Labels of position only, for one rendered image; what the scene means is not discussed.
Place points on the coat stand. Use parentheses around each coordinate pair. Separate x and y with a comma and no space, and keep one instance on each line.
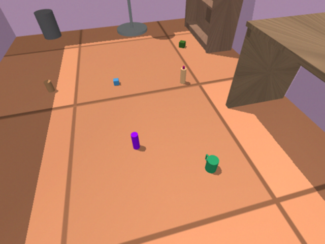
(131,28)

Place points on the desk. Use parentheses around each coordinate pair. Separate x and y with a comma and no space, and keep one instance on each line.
(272,53)

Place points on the bookshelf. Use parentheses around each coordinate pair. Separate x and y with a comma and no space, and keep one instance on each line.
(213,22)

